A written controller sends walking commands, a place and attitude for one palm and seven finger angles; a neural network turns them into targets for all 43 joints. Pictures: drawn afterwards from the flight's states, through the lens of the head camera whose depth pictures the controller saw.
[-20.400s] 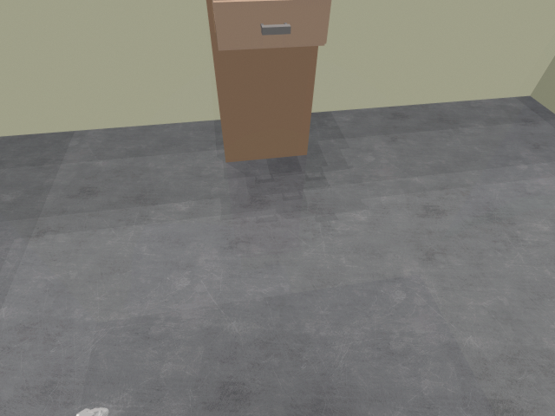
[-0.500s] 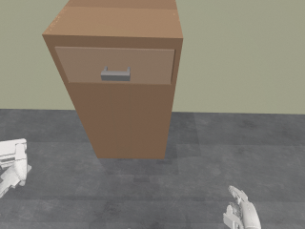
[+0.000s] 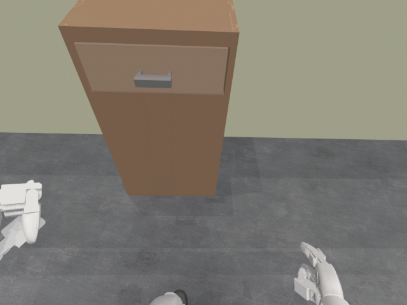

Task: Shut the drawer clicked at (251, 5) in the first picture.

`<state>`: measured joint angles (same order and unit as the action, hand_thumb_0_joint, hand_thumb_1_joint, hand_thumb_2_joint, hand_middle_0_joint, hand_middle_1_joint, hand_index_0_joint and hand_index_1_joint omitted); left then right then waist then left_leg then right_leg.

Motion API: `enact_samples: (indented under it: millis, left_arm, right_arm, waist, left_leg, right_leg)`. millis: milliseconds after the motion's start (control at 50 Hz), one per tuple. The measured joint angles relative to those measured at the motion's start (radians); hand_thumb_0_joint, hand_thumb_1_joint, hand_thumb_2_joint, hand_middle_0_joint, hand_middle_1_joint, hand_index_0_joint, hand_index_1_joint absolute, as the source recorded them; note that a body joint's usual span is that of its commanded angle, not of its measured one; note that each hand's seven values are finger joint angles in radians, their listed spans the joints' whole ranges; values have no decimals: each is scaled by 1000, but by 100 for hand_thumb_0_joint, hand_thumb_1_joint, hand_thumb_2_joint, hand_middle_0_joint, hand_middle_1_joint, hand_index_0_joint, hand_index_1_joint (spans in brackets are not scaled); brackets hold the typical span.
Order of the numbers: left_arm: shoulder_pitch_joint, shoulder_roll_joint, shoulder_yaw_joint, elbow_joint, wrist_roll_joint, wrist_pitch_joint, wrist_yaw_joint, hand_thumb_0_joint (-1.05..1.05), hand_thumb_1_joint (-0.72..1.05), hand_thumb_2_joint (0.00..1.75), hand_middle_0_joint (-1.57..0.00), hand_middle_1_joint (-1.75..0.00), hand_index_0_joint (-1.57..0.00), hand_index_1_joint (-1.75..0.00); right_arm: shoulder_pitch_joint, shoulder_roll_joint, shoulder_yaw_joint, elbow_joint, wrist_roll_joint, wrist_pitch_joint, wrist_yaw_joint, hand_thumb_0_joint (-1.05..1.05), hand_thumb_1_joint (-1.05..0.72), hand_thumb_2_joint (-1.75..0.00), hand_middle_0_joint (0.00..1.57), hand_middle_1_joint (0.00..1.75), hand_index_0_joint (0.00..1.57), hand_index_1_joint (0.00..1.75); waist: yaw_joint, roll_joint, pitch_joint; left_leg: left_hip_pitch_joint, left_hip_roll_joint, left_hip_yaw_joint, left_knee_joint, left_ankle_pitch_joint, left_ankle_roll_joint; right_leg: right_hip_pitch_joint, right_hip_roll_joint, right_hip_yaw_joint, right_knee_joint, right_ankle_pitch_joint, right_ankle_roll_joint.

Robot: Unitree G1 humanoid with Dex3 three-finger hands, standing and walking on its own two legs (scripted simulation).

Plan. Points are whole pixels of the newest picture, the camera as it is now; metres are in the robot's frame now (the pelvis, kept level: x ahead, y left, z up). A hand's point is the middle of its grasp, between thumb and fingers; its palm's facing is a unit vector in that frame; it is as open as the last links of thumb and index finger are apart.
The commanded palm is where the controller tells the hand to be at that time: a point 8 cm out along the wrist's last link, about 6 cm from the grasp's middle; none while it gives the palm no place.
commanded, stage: step back with the hand held close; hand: left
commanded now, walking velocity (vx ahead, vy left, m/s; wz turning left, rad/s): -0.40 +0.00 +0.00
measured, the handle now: (154, 77) +0.71 +0.19 +0.03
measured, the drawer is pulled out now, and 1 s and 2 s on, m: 0.00 0.00 0.00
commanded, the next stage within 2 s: stop stepping back and stand still in 0.22 s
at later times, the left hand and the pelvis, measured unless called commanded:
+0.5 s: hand out of the picture +0.11 +0.30 +0.18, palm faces +0.32 -0.86 -0.39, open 3.3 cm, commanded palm +0.07 +0.34 +0.19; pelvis -0.07 +0.07 -0.01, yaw -3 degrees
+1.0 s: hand out of the picture +0.07 +0.35 +0.17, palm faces +0.34 -0.87 -0.36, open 3.3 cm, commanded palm +0.02 +0.39 +0.19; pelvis -0.13 +0.12 +0.00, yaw -6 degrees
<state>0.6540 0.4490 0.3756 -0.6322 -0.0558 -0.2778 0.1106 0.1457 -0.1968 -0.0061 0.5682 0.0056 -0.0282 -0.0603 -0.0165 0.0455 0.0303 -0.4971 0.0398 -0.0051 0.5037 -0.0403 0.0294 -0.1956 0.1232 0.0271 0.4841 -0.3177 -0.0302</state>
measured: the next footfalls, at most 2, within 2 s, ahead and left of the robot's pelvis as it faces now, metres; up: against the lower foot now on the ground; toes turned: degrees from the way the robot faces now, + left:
right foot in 0.40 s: -0.10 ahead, -0.08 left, +0.00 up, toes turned -4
left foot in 0.52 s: +0.04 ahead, +0.12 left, +0.00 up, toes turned -3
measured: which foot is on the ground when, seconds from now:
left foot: down 0.00-0.38, up 0.40-0.50, down 0.52-0.86, up 0.88-1.00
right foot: down 0.00-0.18, up 0.20-0.38, down 0.40-0.54, up 0.56-0.84, down 0.86-1.00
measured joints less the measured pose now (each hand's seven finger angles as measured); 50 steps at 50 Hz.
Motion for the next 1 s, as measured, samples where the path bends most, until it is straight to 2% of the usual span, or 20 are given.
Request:
enact_samples:
  millis: [120, 220, 260, 300, 360, 400, 440, 480, 520, 560, 580, 620, 680, 800, 840, 860, 900, 940, 960, 1000]
  left_arm:
    - [-9, -2, 5, 48, -5, -10, 15, 1, 88, 90, -141, -160, -141, -160]
    - [-71, -34, 6, 75, -1, -20, 21, 2, 88, 90, -141, -160, -141, -160]
    - [-100, -29, 18, 77, 4, -9, 16, 2, 88, 90, -141, -160, -141, -160]
    - [-107, -14, 26, 55, -1, 2, 14, 2, 88, 90, -141, -160, -141, -160]
    - [-65, 5, 28, 0, -20, 9, 17, 2, 88, 90, -141, -160, -141, -160]
    - [-21, 26, 48, -47, -26, 8, 23, 2, 89, 90, -140, -160, -141, -160]
    - [-4, 1, 29, -68, -19, 17, 20, 2, 89, 90, -141, -160, -141, -160]
    - [-6, -18, 0, -63, -9, 41, 16, 2, 88, 90, -141, -160, -141, -160]
    - [-34, -38, -10, -36, -2, 65, 19, 1, 88, 90, -141, -160, -141, -160]
    - [-106, -59, -7, 24, 2, 87, 26, 1, 88, 90, -141, -160, -142, -160]
    - [-134, -68, -1, 52, 1, 97, 32, 1, 88, 90, -141, -160, -142, -160]
    - [-151, -73, 11, 72, 1, 115, 42, 2, 88, 90, -141, -160, -142, -160]
    - [-79, -65, 7, 17, 10, 116, 45, 2, 89, 90, -141, -160, -141, -160]
    - [62, -17, -24, -46, 13, 125, 37, 2, 89, 90, -140, -160, -141, -160]
    - [64, 9, -5, -37, 8, 141, 38, 2, 88, 90, -140, -160, -141, -160]
    - [58, 20, 10, -35, 5, 145, 38, 2, 88, 90, -140, -160, -141, -160]
    - [21, 11, 14, -16, 0, 152, 33, 2, 88, 90, -141, -160, -141, -160]
    - [-16, -10, 8, 9, 4, 150, 31, 2, 88, 90, -141, -160, -141, -160]
    - [-32, -26, 3, 23, 8, 145, 33, 2, 88, 90, -141, -160, -141, -160]
    - [-61, -62, -13, 39, 16, 140, 42, 2, 88, 90, -141, -160, -141, -160]
  right_arm:
    - [60, -36, -22, 20, -2, 7, -18, 1, -90, -90, 21, 30, 20, 30]
    - [63, -40, -18, 36, -17, -13, -29, 1, -90, -90, 20, 30, 20, 30]
    - [47, -20, -16, 32, -34, -23, -24, 1, -90, -90, 20, 30, 20, 30]
    - [38, 4, -15, 27, -38, -37, -8, 1, -90, -90, 20, 30, 20, 30]
    - [34, 32, -6, 20, -35, -61, 19, 1, -90, -90, 20, 30, 20, 30]
    - [24, 48, 10, 10, -31, -67, 28, 1, -90, -90, 21, 30, 20, 30]
    - [7, 37, 17, 32, -41, -62, 27, 1, -90, -90, 21, 30, 21, 30]
    - [36, 36, 19, 61, -31, -47, 17, 1, -90, -90, 21, 30, 21, 30]
    - [75, 33, 25, 75, -19, -45, -3, 1, -90, -90, 21, 30, 21, 30]
    - [79, 37, 26, 90, -13, -60, -21, 1, -90, -90, 21, 30, 21, 30]
    - [76, 43, 29, 96, -15, -71, -23, 1, -90, -90, 21, 30, 21, 30]
    - [78, 57, 37, 95, -21, -88, -13, 1, -90, -90, 21, 30, 21, 30]
    - [105, 65, 48, 66, -29, -101, 13, 1, -90, -90, 21, 30, 21, 30]
    - [132, 38, 27, 27, -42, -73, 12, 1, -90, -90, 21, 30, 21, 30]
    - [119, 27, 17, 22, -41, -53, 2, 1, -90, -90, 21, 30, 21, 30]
    - [107, 20, 13, 19, -38, -45, -1, 1, -90, -90, 21, 30, 21, 30]
    - [74, -5, 2, 44, -34, -27, -4, 1, -90, -90, 21, 30, 21, 30]
    - [75, -13, -6, 77, -25, -15, -2, 1, -90, -90, 21, 30, 21, 30]
    - [84, -13, -7, 88, -21, -13, -3, 1, -90, -90, 21, 30, 20, 30]
    - [109, -11, -5, 96, -17, -16, -10, 1, -90, -90, 21, 30, 20, 30]
  waist:
    - [-10, 4, -45]
    - [5, -8, -21]
    - [9, -10, -6]
    - [13, -11, -3]
    - [23, -13, -29]
    - [44, -61, -44]
    - [62, -39, -30]
    - [57, -37, -55]
    - [42, -45, -89]
    - [29, -75, -66]
    - [26, -85, -49]
    - [11, -96, -25]
    - [-9, -89, -21]
    - [-7, -51, -49]
    - [-1, -63, -54]
    - [7, -75, -55]
    - [25, -51, -37]
    - [31, -48, -49]
    - [31, -54, -61]
    - [23, -71, -80]
  left_leg:
    - [-3, -27, -29, 77, -85, -10]
    - [9, -36, -10, 18, 14, 50]
    - [12, -30, -6, -55, 55, 51]
    - [13, -17, 4, -130, 86, 43]
    - [-5, -6, 32, -200, 121, 20]
    - [-71, -33, 74, -114, 22, -22]
    - [-110, -35, 35, 123, -132, -57]
    - [-66, -49, 9, 270, -217, -58]
    - [30, -51, 0, 211, -244, -31]
    - [51, -86, 16, 168, -200, 41]
    - [70, -92, 26, 131, -172, 52]
    - [121, -93, 35, 25, -110, 32]
    - [192, -73, 43, -135, -44, 10]
    - [236, -65, 64, -284, -23, -23]
    - [194, -88, 90, -232, -56, -37]
    - [143, -99, 111, -154, -105, -46]
    - [48, -83, 89, 94, -198, -54]
    - [0, -66, 53, 310, -258, -50]
    - [3, -50, 48, 355, -274, -43]
    - [54, -13, 47, 327, -304, -27]
  right_leg:
    - [28, -12, -16, 19, -14, 15]
    - [-14, -14, 6, 99, -68, 32]
    - [-67, 5, 8, 237, -130, 21]
    - [-80, 13, -20, 302, -190, 6]
    - [-17, -2, -79, 186, -238, -15]
    - [36, -57, -64, -1, -219, -41]
    - [15, -63, -53, 23, -59, -10]
    - [21, -76, -52, 60, -60, 24]
    - [12, -95, -59, 95, -93, 46]
    - [-14, -116, -34, 158, -137, 44]
    - [-39, -108, -9, 211, -165, 39]
    - [-81, -81, 15, 294, -175, 28]
    - [-104, -51, -24, 301, -147, 21]
    - [-4, -26, -127, 87, -193, -1]
    - [58, -38, -129, -37, -169, -20]
    - [69, -53, -113, -91, -132, -43]
    - [36, -53, -120, -59, 41, -60]
    - [19, -54, -126, -3, 45, -53]
    - [18, -59, -129, 14, 25, -41]
    - [14, -73, -138, 50, -12, -32]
